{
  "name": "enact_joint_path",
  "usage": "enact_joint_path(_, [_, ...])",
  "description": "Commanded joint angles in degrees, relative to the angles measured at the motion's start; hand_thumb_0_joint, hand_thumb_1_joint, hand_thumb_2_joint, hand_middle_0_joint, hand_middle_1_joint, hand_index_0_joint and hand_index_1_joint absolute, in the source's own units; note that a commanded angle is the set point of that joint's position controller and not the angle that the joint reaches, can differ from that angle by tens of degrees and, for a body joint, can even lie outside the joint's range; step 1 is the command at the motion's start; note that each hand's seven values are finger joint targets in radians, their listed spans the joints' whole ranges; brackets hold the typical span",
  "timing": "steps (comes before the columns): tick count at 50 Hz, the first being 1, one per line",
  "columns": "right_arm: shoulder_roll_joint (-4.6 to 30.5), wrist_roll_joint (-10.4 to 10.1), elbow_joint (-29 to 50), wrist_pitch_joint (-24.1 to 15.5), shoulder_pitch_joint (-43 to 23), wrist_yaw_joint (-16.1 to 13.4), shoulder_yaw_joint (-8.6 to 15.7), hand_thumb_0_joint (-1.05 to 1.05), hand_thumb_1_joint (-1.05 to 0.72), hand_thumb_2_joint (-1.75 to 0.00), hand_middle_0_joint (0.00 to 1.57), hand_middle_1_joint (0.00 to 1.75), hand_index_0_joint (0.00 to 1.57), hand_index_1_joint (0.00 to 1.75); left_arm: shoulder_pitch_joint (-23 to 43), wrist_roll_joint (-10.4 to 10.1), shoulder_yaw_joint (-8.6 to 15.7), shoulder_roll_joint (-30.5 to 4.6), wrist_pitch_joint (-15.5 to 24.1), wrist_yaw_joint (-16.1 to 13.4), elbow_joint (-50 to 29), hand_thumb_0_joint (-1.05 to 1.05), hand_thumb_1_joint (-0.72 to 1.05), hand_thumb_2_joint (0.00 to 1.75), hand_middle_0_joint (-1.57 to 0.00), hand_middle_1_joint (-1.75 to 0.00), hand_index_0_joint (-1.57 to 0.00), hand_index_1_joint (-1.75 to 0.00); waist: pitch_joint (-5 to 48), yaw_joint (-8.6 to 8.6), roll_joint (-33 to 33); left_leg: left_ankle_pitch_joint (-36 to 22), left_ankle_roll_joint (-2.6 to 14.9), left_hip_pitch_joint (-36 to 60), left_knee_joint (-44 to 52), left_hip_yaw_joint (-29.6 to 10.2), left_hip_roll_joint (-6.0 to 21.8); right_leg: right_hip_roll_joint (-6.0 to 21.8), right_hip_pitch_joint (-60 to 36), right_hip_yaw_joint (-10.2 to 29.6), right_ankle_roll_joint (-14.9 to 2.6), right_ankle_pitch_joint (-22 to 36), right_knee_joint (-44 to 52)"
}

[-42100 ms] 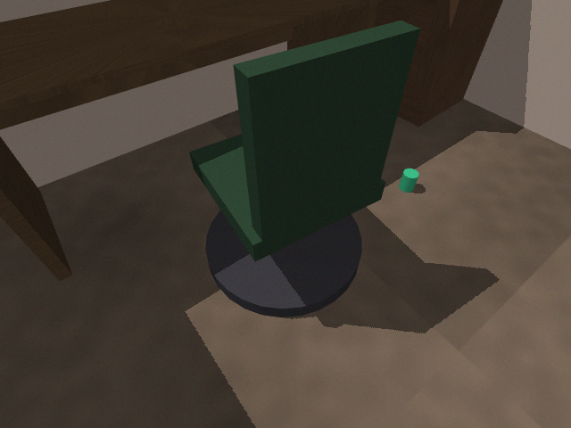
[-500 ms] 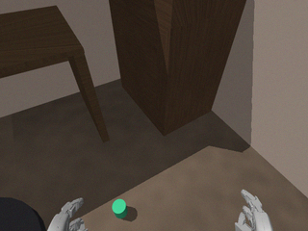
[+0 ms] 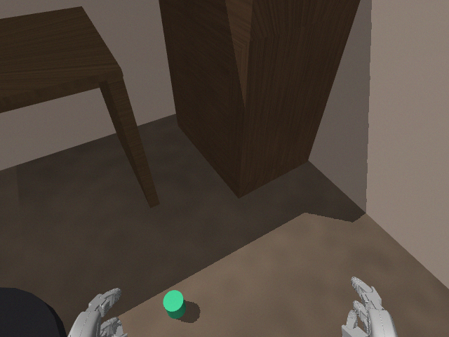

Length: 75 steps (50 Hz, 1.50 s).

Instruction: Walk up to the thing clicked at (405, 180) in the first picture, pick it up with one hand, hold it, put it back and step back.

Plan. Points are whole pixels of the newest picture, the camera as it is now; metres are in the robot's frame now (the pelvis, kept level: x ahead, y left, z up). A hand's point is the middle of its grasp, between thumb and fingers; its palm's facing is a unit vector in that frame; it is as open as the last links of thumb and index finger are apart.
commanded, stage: home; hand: left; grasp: from above
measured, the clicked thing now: (174, 304) +0.40 +0.20 -0.67
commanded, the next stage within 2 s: stand in 0.50 s
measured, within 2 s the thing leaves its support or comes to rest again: neither
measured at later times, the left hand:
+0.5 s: hand out of the picture +0.16 +0.18 -0.04, palm faces +0.04 -0.98 -0.20, open 7.4 cm
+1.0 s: hand out of the picture +0.07 +0.24 -0.11, palm faces +0.02 -0.95 -0.32, open 7.4 cm
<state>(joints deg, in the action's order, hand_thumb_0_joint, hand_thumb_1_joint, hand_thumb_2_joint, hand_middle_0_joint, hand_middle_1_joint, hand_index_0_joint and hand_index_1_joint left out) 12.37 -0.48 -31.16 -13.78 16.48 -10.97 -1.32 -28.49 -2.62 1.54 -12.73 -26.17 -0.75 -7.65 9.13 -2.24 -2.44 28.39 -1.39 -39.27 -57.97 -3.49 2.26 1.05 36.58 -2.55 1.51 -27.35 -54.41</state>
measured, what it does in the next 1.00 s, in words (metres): stands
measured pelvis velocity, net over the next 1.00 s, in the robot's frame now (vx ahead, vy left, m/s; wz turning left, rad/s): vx -0.01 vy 0.01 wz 0.00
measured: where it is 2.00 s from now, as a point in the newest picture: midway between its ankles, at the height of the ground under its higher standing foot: outside the picture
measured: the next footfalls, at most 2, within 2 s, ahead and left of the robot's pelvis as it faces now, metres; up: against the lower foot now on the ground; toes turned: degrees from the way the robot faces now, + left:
none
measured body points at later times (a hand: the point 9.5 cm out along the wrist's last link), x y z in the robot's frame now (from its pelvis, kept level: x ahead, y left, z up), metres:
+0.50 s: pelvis +0.00 +0.00 +0.00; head +0.01 +0.00 +0.45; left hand +0.16 +0.23 -0.03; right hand +0.16 -0.25 -0.06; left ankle +0.01 +0.13 -0.68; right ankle +0.00 -0.14 -0.68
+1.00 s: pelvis -0.01 +0.01 +0.04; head +0.01 +0.02 +0.49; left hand +0.07 +0.29 -0.09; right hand +0.08 -0.28 -0.08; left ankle +0.01 +0.13 -0.68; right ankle +0.00 -0.14 -0.68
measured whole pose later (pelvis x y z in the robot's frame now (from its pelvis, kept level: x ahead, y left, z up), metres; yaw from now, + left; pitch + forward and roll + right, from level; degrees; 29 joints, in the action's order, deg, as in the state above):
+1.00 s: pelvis -0.01 +0.01 +0.04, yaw +0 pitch -1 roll -1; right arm 16.8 2.9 -53.0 -0.6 12.0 -0.8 2.9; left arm -13.8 2.8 2.7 -16.6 -2.1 -1.5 48.3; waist -2.2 0.9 0.3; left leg 20.5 0.0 -18.9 -40.5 -1.3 0.3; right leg 3.1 17.4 -1.0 2.5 -20.3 -38.9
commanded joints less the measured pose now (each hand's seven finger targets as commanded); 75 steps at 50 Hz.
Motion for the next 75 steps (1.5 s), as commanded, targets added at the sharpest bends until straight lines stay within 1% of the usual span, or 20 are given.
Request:
enact_joint_path(1, [7.14,0.09,8.71,-3.54,-3.88,-0.48,2.82,0.00,-0.90,-0.90,0.20,0.30,0.20,0.30,1.87,0.18,3.55,-6.29,2.41,-0.81,-11.08,0.00,0.90,0.90,-0.20,-0.30,-0.20,-0.30,3.59,0.09,-0.23,-12.90,1.74,5.28,9.42,1.42,-1.93,-2.12,-1.85,-1.68,-1.31,11.28,8.76])
enact_joint_path(2, [7.02,0.08,8.97,-3.58,-4.11,-0.46,2.68,0.00,-0.90,-0.90,0.20,0.30,0.20,0.30,0.96,0.07,2.58,-4.92,2.21,-0.65,-9.22,0.00,0.90,0.90,-0.20,-0.30,-0.20,-0.30,2.89,-0.17,0.45,-12.04,1.76,4.76,9.70,1.25,-1.91,-2.19,-1.50,-1.84,-1.25,10.52,8.81])
enact_joint_path(12, [7.28,0.12,9.13,-3.19,-3.81,-0.28,3.07,0.00,-0.90,-0.90,0.20,0.30,0.20,0.30,2.33,0.11,4.40,-7.31,3.04,-0.91,-13.20,0.00,0.90,0.90,-0.20,-0.30,-0.20,-0.30,5.81,0.27,-0.56,-15.31,1.59,6.01,9.06,1.08,-1.81,-2.23,-3.03,-1.76,-1.44,13.34,7.71])
enact_joint_path(13, [7.02,0.13,8.88,-3.14,-3.54,-0.20,2.92,0.00,-0.90,-0.90,0.20,0.30,0.20,0.30,0.74,0.05,3.23,-5.73,2.80,-0.71,-10.62,0.00,0.90,0.90,-0.20,-0.30,-0.20,-0.30,5.42,0.03,-0.68,-15.48,1.56,5.88,8.95,1.14,-1.86,-2.22,-2.84,-1.73,-1.42,13.49,7.67])
enact_joint_path(16, [7.24,0.18,9.07,-3.14,-3.59,-0.28,3.07,0.00,-0.90,-0.90,0.20,0.30,0.20,0.30,0.82,-0.07,3.71,-5.86,2.74,-0.77,-10.73,0.00,0.90,0.90,-0.20,-0.30,-0.20,-0.30,5.62,0.04,-0.18,-16.25,1.59,6.02,8.62,1.33,-1.80,-2.14,-3.03,-1.68,-1.38,14.28,7.76])
enact_joint_path(19, [7.08,0.16,9.32,-3.08,-4.18,-0.26,2.80,0.00,-0.90,-0.90,0.20,0.30,0.20,0.30,0.93,0.02,2.81,-5.40,2.44,-0.63,-9.64,0.00,0.90,0.90,-0.20,-0.30,-0.20,-0.30,3.84,-0.14,0.56,-13.09,1.86,4.44,8.68,1.47,-2.11,-2.03,-2.00,-1.62,-1.11,11.86,8.78])
enact_joint_path(21, [7.00,0.12,9.26,-3.17,-4.23,-0.28,2.92,0.00,-0.90,-0.90,0.20,0.30,0.20,0.30,2.30,0.04,4.50,-7.04,2.51,-0.77,-11.95,0.00,0.90,0.90,-0.20,-0.30,-0.20,-0.30,3.32,0.54,-0.32,-11.12,1.82,4.02,9.16,1.59,-2.05,-1.91,-1.88,-1.59,-1.28,9.93,9.05])
enact_joint_path(23, [7.16,0.06,9.46,-3.11,-4.12,-0.23,2.89,0.00,-0.90,-0.90,0.20,0.30,0.20,0.30,0.69,-0.01,2.98,-5.53,2.33,-0.58,-10.56,0.00,0.90,0.90,-0.20,-0.30,-0.20,-0.30,4.62,0.03,0.62,-12.17,1.89,4.86,9.09,1.46,-2.08,-2.00,-2.40,-1.63,-1.21,10.75,8.85])
enact_joint_path(29, [6.96,-0.03,9.65,-2.99,-4.19,-0.34,2.81,0.00,-0.90,-0.90,0.20,0.30,0.20,0.30,2.07,0.21,3.74,-6.80,2.19,-0.88,-12.05,0.00,0.90,0.90,-0.20,-0.30,-0.20,-0.30,3.30,0.07,0.39,-9.77,2.01,3.72,9.08,1.84,-2.29,-1.87,-1.44,-1.48,-1.18,8.70,9.34])
enact_joint_path(30, [13.32,7.13,-4.64,3.30,-7.53,3.08,4.97,0.00,-0.90,-0.90,0.20,0.30,0.20,0.30,18.51,6.27,3.21,-11.29,14.74,-3.09,8.05,0.00,0.90,0.90,-0.20,-0.30,-0.20,-0.30,-9.50,4.00,3.25,-20.76,4.57,5.23,13.69,-0.66,-0.03,1.94,-11.69,2.12,-3.44,9.33,10.66])
enact_joint_path(31, [14.65,7.07,-5.10,5.63,-7.42,4.86,6.09,0.00,-0.90,-0.90,0.20,0.30,0.20,0.30,11.90,6.57,4.48,-12.18,18.71,-2.75,18.16,0.00,0.90,0.90,-0.20,-0.30,-0.20,-0.30,-4.55,4.47,6.95,-20.57,5.59,9.03,13.10,0.74,-0.28,3.12,-13.21,6.07,-5.18,9.68,12.87])
enact_joint_path(32, [14.13,7.21,-4.94,6.72,-6.92,6.06,6.00,0.00,-0.90,-0.90,0.20,0.30,0.20,0.30,11.20,7.12,4.34,-12.97,20.73,-2.45,20.88,0.00,0.90,0.90,-0.20,-0.30,-0.20,-0.30,-3.06,3.51,8.20,-18.92,5.55,10.94,12.50,1.46,-0.93,4.15,-12.96,8.30,-6.26,9.39,14.06])
enact_joint_path(33, [13.67,7.26,-4.85,7.56,-6.14,6.96,5.59,0.00,-0.90,-0.90,0.20,0.30,0.20,0.30,13.44,7.11,3.68,-12.39,21.80,-2.03,22.95,0.00,0.90,0.90,-0.20,-0.30,-0.20,-0.30,-4.13,2.08,5.39,-17.92,5.14,10.47,13.48,0.74,-1.43,3.36,-12.15,7.96,-6.23,9.92,14.75])
enact_joint_path(35, [12.16,4.27,-7.10,8.01,-6.35,8.98,5.20,0.00,-0.90,-0.90,0.20,0.30,0.20,0.30,15.58,6.54,3.26,-13.02,23.37,-1.51,27.19,0.00,0.90,0.90,-0.20,-0.30,-0.20,-0.30,-1.94,3.20,1.71,-15.78,5.32,14.90,16.92,-0.17,-1.19,3.93,-15.76,6.58,-5.11,12.58,13.16])
enact_joint_path(37, [12.81,3.36,-8.23,8.56,-8.48,9.81,5.98,0.00,-0.90,-0.90,0.20,0.30,0.20,0.30,14.99,5.80,3.72,-12.45,23.73,-1.43,31.87,0.00,0.90,0.90,-0.20,-0.30,-0.20,-0.30,-1.46,4.55,4.39,-18.22,5.01,17.64,16.74,-0.13,-0.87,3.87,-15.16,6.07,-4.38,13.08,14.94])
enact_joint_path(46, [13.64,3.50,-15.37,10.71,-8.92,9.90,6.40,0.00,-0.90,-0.90,0.20,0.30,0.20,0.30,18.49,5.31,3.66,-12.07,26.17,-1.63,48.61,0.00,0.90,0.90,-0.20,-0.30,-0.20,-0.30,-7.56,3.87,-0.43,-13.29,5.04,18.51,28.12,-4.65,1.89,3.06,-20.17,4.00,-2.65,11.86,20.82])
enact_joint_path(57, [14.85,2.31,-23.28,11.66,-7.80,8.78,5.76,0.00,-0.90,-0.90,0.20,0.30,0.20,0.30,17.17,4.24,2.91,-13.26,26.91,-1.88,61.77,0.00,0.90,0.90,-0.20,-0.30,-0.20,-0.30,-8.12,3.39,0.88,-26.50,3.74,28.44,33.26,-3.36,2.71,4.97,-27.43,4.22,-2.12,22.25,29.67])
enact_joint_path(61, [14.80,2.09,-25.06,12.02,-8.07,8.73,5.47,0.00,-0.90,-0.90,0.20,0.30,0.20,0.30,18.41,4.34,2.82,-13.69,26.65,-1.93,64.56,0.00,0.90,0.90,-0.20,-0.30,-0.20,-0.30,-9.74,3.17,1.15,-23.31,3.40,28.71,36.62,-3.45,3.10,5.13,-28.89,4.19,-1.88,19.63,31.95])
enact_joint_path(66, [14.97,2.03,-26.59,12.44,-9.43,9.06,5.29,0.00,-0.90,-0.90,0.20,0.30,0.20,0.30,18.65,4.56,2.46,-14.03,26.58,-1.64,67.52,0.00,0.90,0.90,-0.20,-0.30,-0.20,-0.30,-12.86,3.17,1.11,-14.06,2.94,26.85,40.53,-4.06,2.92,4.84,-28.80,3.86,-1.54,16.24,34.09])
enact_joint_path(75, [15.17,1.85,-28.47,12.67,-10.50,9.48,4.99,0.00,-0.90,-0.90,0.20,0.30,0.20,0.30,20.61,4.41,2.31,-15.18,27.16,-1.50,69.79,0.00,0.90,0.90,-0.20,-0.30,-0.20,-0.30,-11.81,2.89,3.03,-17.63,2.52,29.73,39.92,-3.07,2.75,5.86,-29.09,4.84,-1.41,15.83,37.69])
